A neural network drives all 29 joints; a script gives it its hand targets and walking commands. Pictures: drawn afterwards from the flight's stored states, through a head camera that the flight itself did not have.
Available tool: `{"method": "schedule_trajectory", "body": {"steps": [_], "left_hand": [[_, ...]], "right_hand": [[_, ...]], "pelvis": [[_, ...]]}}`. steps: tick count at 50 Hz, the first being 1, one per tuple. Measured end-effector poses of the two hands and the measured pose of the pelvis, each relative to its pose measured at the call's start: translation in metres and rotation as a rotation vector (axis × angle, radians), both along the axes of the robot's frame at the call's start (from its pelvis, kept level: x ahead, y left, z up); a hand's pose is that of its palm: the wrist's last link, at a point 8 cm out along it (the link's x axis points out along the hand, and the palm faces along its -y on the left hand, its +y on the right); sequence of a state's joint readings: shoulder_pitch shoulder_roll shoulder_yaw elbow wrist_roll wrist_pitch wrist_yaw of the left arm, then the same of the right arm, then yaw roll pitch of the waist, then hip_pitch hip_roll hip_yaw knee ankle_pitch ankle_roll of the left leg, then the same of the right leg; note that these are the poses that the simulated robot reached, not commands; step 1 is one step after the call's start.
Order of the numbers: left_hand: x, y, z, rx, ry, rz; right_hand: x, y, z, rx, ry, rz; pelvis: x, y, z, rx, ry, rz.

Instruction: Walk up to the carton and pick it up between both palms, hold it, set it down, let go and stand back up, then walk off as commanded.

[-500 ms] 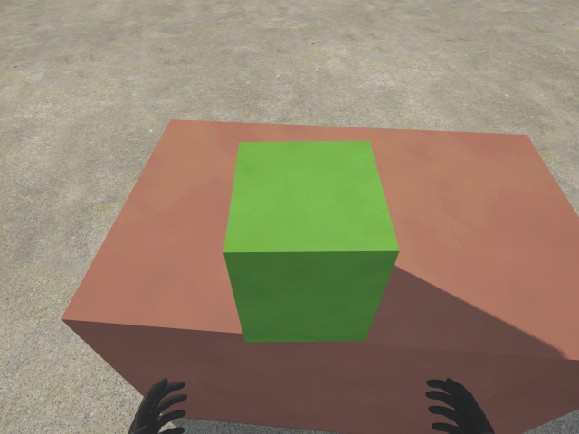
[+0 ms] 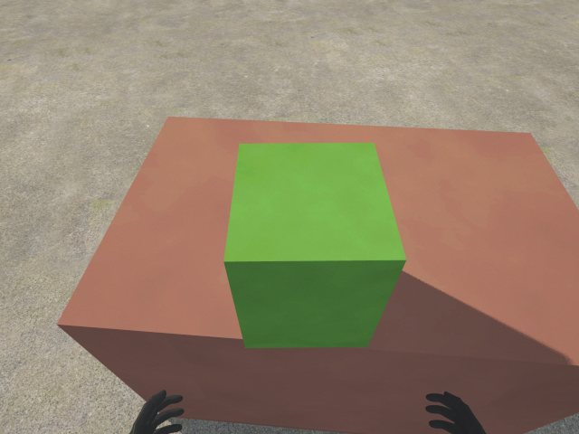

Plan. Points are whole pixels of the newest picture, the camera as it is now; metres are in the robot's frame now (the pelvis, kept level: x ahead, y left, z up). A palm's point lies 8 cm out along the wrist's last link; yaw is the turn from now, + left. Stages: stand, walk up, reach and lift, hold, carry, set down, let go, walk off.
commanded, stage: set down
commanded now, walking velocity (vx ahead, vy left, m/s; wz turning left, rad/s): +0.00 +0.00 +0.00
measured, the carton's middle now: (306, 250) +0.40 +0.00 +0.02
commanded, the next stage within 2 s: let go in 0.08 s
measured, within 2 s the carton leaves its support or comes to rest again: neither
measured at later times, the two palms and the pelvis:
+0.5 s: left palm out of the picture +0.14 +0.22 -0.08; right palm out of the picture +0.15 -0.22 -0.09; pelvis +0.00 +0.00 +0.00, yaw +0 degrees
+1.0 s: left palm out of the picture +0.10 +0.27 -0.10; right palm out of the picture +0.11 -0.27 -0.10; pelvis +0.00 -0.01 -0.01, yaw +0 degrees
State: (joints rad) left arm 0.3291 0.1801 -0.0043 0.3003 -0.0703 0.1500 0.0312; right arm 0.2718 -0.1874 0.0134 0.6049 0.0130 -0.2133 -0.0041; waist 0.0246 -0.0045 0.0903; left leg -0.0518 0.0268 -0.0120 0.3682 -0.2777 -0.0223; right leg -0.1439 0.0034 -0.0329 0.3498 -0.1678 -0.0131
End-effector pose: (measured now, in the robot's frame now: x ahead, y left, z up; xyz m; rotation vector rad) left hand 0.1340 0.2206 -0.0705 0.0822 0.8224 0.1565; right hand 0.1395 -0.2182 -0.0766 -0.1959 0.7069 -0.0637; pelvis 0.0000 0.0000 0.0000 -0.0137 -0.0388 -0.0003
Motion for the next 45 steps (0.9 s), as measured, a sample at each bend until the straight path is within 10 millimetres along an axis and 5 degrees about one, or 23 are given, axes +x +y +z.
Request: {"method": "schedule_trajectory", "body": {"steps": [27, 37, 45], "left_hand": [[0.003, 0.0, -0.007, 0.014, 0.036, -0.025], [-0.011, 0.041, -0.016, 0.124, 0.018, 0.022], [-0.023, 0.047, -0.021, 0.138, 0.051, 0.022]], "right_hand": [[0.007, -0.006, -0.01, -0.016, 0.035, -0.005], [-0.011, -0.034, -0.023, -0.075, 0.184, -0.043], [-0.022, -0.052, -0.023, -0.109, 0.219, -0.066]], "pelvis": [[-0.001, 0.0, 0.0, 0.0, -0.003, 0.0], [0.005, -0.005, -0.007, 0.006, -0.014, 0.0], [0.004, -0.007, -0.007, 0.008, -0.016, -0.001]]}}
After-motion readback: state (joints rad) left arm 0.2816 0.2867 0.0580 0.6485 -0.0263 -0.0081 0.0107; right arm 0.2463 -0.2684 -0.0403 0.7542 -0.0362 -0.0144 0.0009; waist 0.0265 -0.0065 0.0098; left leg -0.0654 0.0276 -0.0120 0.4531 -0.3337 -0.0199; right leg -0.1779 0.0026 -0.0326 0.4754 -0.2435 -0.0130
